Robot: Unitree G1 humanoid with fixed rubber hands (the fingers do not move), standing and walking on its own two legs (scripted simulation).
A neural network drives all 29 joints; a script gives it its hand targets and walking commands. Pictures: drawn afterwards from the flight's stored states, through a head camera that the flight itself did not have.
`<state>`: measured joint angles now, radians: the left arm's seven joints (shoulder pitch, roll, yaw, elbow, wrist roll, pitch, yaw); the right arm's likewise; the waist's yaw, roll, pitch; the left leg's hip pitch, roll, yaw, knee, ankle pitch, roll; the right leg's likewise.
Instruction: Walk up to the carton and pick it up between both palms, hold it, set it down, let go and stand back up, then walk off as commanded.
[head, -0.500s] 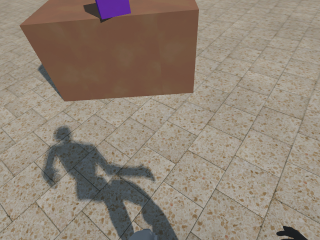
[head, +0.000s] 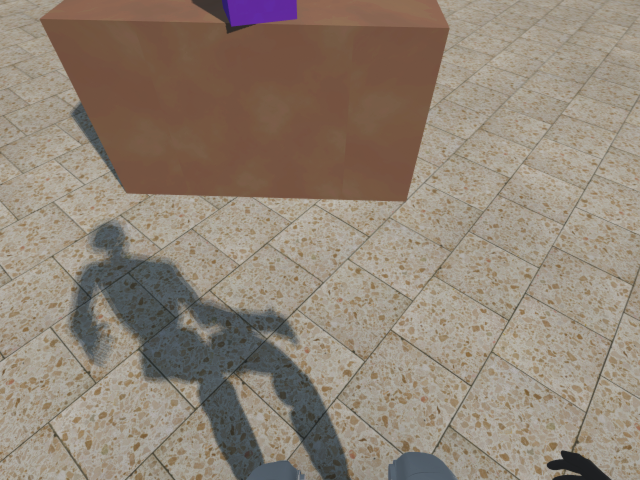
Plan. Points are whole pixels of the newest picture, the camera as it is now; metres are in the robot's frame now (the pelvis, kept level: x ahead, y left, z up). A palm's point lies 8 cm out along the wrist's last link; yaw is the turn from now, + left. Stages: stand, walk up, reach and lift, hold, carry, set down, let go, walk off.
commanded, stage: walk up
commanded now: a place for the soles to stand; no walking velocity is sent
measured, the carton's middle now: out of the picture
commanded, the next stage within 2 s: none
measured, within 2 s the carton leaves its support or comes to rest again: neither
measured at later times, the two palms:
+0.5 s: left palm (111, 423) +0.22 +0.31 -0.09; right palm (567, 381) +0.26 -0.33 -0.08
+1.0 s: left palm (121, 353) +0.32 +0.33 -0.09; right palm (528, 321) +0.36 -0.32 -0.10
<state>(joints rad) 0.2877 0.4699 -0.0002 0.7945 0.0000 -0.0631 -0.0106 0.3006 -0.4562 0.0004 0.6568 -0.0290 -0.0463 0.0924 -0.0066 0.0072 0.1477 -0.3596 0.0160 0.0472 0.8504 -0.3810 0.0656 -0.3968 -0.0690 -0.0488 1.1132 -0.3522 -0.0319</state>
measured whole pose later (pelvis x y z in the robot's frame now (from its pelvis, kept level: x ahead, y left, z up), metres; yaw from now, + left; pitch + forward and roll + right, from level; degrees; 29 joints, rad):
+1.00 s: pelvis +0.26 -0.01 -0.02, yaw +1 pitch -4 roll -1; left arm 0.34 0.48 0.00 0.81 0.00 -0.10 0.01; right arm 0.29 -0.46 0.00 0.66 -0.03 0.00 0.09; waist -0.01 0.03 0.07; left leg -0.45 0.07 0.07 0.99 -0.49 0.06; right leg -0.44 -0.06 -0.06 0.90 -0.39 -0.01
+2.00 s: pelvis +0.47 +0.09 -0.05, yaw -1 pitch +0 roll -3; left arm 0.43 0.50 0.00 0.82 0.00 -0.10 0.07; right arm 0.27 -0.52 0.00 0.67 -0.03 0.03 0.08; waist -0.02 0.07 0.01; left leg -0.69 0.14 0.10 1.11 -0.46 0.06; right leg -0.49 -0.10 0.00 1.09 -0.60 0.04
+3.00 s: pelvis +0.59 +0.17 -0.03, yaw -1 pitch -4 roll -3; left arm 0.31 0.50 0.00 0.82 0.00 -0.04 0.08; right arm 0.26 -0.46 0.00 0.70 -0.03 0.00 0.04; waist -0.02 0.03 0.17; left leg -0.41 0.09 0.14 1.09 -0.61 0.06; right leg -0.53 -0.03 0.01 1.15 -0.51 -0.02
